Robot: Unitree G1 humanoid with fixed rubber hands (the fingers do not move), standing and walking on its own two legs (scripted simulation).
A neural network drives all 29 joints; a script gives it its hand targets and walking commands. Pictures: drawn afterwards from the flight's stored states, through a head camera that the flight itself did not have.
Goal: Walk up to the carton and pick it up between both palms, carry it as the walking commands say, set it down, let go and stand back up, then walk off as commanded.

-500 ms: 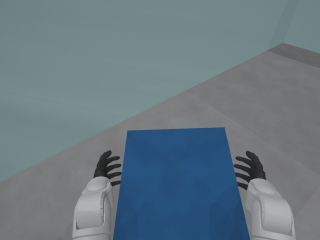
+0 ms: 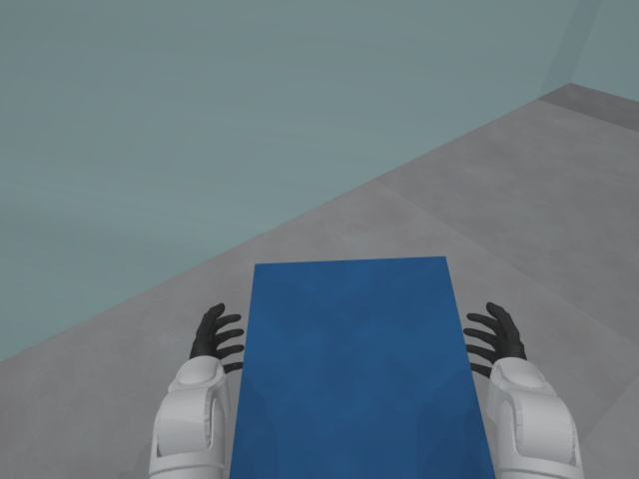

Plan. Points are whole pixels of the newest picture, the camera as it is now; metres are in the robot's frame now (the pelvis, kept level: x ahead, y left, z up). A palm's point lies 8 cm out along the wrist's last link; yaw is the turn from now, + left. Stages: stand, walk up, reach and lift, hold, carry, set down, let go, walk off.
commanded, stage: carry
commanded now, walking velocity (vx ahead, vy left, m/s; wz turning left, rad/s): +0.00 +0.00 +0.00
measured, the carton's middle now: (353, 373) +0.31 -0.01 -0.04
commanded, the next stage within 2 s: hold in 0.06 s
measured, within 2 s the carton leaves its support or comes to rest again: neither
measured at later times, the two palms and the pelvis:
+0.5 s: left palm (175, 349) +0.28 +0.21 +0.06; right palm (473, 344) +0.29 -0.15 +0.07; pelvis -0.01 +0.02 +0.01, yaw -6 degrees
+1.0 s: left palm (196, 343) +0.30 +0.20 +0.05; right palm (481, 351) +0.29 -0.16 +0.04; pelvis +0.03 +0.03 +0.01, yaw -5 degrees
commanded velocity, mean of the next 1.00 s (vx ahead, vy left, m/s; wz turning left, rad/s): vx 0.00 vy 0.00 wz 0.00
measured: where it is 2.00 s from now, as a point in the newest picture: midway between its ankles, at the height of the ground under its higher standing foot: outside the picture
